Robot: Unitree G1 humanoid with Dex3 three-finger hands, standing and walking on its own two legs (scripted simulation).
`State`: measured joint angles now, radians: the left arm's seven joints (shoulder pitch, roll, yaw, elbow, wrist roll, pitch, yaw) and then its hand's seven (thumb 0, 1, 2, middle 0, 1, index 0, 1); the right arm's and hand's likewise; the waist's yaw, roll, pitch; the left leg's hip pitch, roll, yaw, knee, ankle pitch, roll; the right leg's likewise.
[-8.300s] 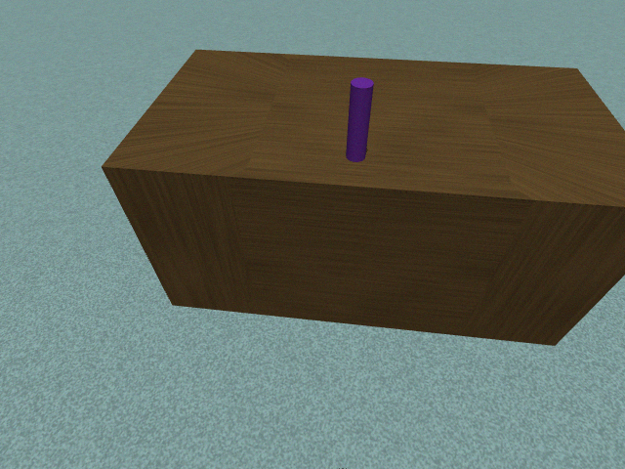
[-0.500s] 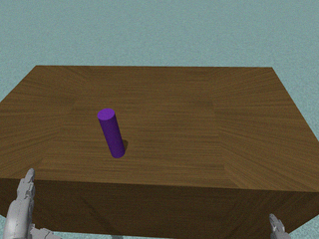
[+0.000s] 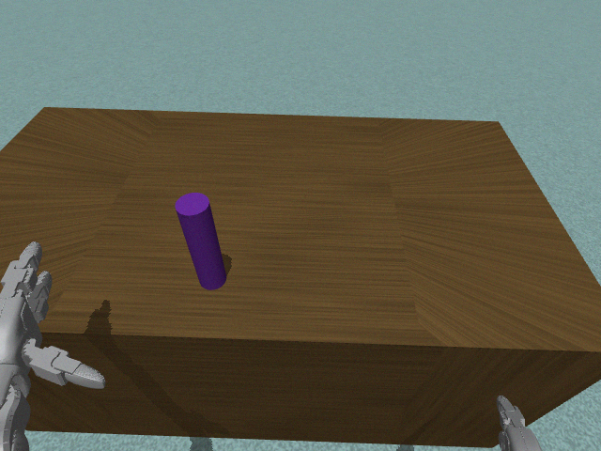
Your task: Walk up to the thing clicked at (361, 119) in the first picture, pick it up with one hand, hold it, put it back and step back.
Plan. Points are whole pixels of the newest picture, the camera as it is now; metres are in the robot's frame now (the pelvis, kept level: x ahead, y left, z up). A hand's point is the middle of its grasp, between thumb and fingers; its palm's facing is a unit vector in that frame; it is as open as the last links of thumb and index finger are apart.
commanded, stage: go down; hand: left
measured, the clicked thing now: (203, 245) +0.46 +0.20 -0.02
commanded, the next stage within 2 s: none
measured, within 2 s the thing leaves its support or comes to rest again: neither
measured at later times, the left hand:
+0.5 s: hand (66, 286) +0.32 +0.34 +0.06, palm faces +0.16 -0.99 -0.04, open 17.4 cm
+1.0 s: hand (56, 258) +0.36 +0.36 +0.07, palm faces +0.12 -0.99 +0.01, open 17.6 cm
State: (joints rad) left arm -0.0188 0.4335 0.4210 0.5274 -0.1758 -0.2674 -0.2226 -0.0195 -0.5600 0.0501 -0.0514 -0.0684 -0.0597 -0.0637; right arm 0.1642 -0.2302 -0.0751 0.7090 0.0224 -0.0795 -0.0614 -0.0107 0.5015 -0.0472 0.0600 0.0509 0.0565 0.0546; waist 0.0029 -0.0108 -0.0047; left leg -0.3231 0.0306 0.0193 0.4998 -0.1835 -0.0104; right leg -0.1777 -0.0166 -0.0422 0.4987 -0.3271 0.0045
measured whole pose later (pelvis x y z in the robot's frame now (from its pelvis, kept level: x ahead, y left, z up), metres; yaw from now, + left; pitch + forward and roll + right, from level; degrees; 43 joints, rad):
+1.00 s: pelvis +0.00 +0.02 -0.02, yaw -2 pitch +11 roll -2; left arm -0.42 0.69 0.60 1.00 -0.28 -0.31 -0.60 -0.02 -0.58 0.06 -0.05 -0.05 -0.05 -0.05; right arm 0.20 -0.24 0.03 0.63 0.00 -0.18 -0.09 -0.01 0.50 -0.05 0.06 0.05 0.06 0.05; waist -0.07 -0.03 -0.10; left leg -0.64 0.05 0.02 0.74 -0.28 0.01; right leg -0.47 0.00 -0.03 0.67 -0.39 0.03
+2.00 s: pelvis +0.01 +0.02 -0.05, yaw -2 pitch +17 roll -4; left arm -0.61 0.85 0.65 1.10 -0.21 -0.23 -0.61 -0.02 -0.61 0.06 -0.07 -0.05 -0.06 -0.06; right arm 0.27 -0.26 0.05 0.45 0.00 -0.19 -0.08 -0.01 0.51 -0.05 0.06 0.05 0.06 0.06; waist -0.11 -0.02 -0.15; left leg -0.86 0.07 0.00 0.94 -0.38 0.02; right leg -0.68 0.01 -0.04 0.86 -0.48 0.03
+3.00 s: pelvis -0.01 +0.03 -0.07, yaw -2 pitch +20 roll -5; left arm -0.65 0.68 0.51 1.09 -0.21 -0.30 -0.50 -0.02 -0.60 0.05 -0.06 -0.06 -0.05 -0.07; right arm 0.29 -0.25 0.05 0.29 -0.02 -0.16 -0.03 -0.01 0.55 -0.04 0.06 0.05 0.06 0.06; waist -0.14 -0.03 -0.14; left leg -1.00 0.07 -0.01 1.05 -0.39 0.02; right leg -0.81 0.01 -0.05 0.98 -0.51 0.03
